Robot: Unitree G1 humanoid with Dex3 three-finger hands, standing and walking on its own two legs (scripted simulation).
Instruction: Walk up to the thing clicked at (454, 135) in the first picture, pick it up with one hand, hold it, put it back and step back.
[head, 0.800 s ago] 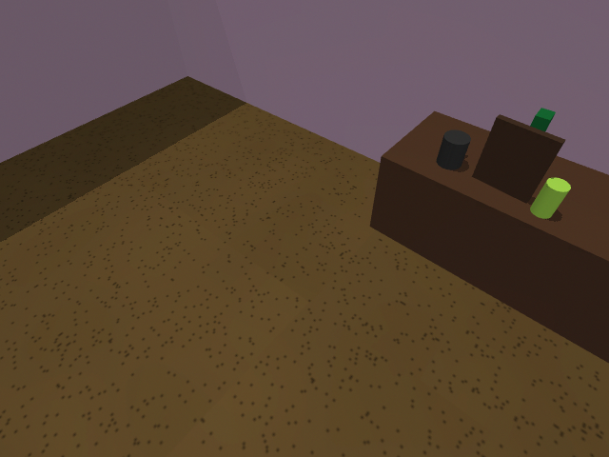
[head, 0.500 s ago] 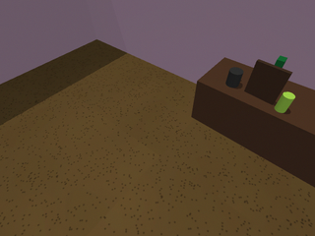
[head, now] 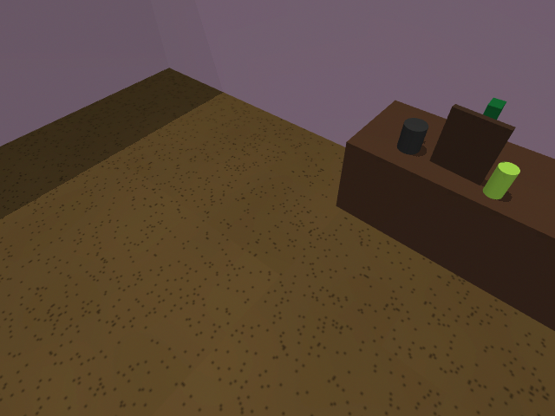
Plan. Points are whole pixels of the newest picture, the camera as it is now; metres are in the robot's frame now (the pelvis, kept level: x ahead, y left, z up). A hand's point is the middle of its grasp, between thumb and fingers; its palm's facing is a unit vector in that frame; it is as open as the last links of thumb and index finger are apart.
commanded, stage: stand
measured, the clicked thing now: (414, 134) +1.15 -0.52 -0.33
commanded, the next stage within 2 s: walk up in 0.32 s
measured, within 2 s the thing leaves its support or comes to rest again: neither
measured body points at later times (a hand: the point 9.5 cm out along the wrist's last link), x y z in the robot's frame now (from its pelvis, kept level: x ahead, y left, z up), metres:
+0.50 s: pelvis +0.02 -0.01 -0.01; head +0.03 -0.03 +0.44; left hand +0.11 +0.30 -0.12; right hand +0.06 -0.34 -0.13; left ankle +0.00 +0.12 -0.75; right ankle +0.03 -0.14 -0.72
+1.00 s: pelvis +0.19 -0.08 -0.01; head +0.21 -0.10 +0.43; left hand +0.28 +0.23 -0.12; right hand +0.20 -0.42 -0.13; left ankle +0.35 +0.05 -0.71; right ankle +0.11 -0.19 -0.75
